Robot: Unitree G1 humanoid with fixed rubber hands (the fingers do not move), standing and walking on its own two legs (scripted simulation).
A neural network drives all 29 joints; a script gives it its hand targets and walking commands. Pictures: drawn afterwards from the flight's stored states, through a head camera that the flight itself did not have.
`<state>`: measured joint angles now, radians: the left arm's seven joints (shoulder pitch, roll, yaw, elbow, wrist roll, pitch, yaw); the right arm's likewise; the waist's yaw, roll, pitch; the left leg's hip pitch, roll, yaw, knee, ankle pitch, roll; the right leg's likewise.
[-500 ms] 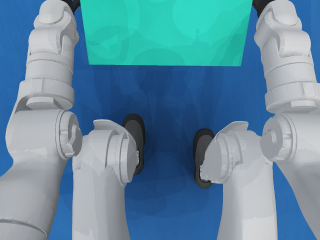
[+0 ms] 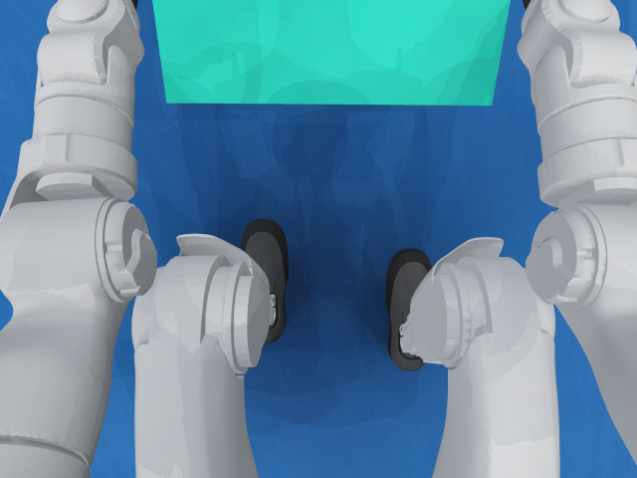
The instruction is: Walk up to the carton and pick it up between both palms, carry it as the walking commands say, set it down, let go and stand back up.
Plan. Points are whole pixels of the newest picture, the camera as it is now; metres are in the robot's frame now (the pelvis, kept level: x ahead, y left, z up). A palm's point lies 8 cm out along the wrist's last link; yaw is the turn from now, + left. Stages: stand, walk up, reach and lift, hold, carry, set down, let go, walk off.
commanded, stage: set down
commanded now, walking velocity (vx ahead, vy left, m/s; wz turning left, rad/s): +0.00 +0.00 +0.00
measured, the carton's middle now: out of the picture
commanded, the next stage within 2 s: none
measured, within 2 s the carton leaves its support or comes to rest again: rests again in 0.94 s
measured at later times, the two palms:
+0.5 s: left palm out of the picture +0.55 +0.25 -0.16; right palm out of the picture +0.57 -0.14 -0.16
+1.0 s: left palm out of the picture +0.53 +0.25 -0.17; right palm out of the picture +0.55 -0.14 -0.17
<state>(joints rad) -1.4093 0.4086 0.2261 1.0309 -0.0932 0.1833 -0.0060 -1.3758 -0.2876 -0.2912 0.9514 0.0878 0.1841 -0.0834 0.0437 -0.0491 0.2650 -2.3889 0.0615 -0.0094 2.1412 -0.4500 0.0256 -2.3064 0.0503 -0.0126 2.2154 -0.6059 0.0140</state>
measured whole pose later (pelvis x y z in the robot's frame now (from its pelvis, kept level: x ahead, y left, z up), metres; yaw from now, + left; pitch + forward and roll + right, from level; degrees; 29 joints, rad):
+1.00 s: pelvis +0.01 +0.00 +0.00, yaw +0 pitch +38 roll -2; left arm -1.38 0.44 0.16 1.13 -0.16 0.03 0.03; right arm -1.35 -0.31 -0.16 1.04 0.14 0.06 -0.09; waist 0.03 -0.04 0.32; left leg -2.35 0.05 -0.02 2.17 -0.50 0.01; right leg -2.25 0.04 -0.02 2.24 -0.66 0.02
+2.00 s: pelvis +0.01 +0.00 +0.07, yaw +1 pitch +44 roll -2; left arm -1.22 0.52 0.23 0.93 -0.17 0.15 -0.05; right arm -1.19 -0.40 -0.22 0.83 0.16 0.19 -0.03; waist 0.03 -0.02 0.09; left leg -2.23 0.03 -0.01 1.94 -0.48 0.02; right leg -2.14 0.03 -0.01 2.01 -0.63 0.02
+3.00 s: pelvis +0.06 +0.01 +0.30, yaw +2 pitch +44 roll -2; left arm -0.98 0.38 0.36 0.90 0.01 0.14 -0.12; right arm -0.96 -0.31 -0.32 0.83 -0.01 0.16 0.07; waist 0.02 -0.01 -0.09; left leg -1.52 0.01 0.00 1.01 -0.26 0.01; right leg -1.45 0.01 0.00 1.05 -0.37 0.02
